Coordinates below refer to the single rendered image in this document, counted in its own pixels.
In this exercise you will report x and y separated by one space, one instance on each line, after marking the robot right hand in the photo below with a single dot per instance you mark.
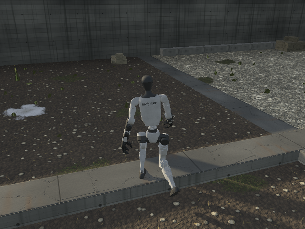
165 122

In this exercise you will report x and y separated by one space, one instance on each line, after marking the robot left hand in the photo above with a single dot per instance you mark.
124 148

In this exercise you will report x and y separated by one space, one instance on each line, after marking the left robot upper arm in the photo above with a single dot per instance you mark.
132 110

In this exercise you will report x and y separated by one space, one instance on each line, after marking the right robot upper arm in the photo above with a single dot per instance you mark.
166 105

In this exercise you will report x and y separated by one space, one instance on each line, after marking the robot left thigh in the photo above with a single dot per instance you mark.
141 138

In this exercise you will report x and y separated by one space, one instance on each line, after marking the robot right forearm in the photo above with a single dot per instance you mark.
171 119

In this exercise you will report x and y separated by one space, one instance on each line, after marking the right robot foot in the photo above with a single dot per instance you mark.
174 191

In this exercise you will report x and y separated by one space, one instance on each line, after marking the robot left forearm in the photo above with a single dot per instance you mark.
126 131

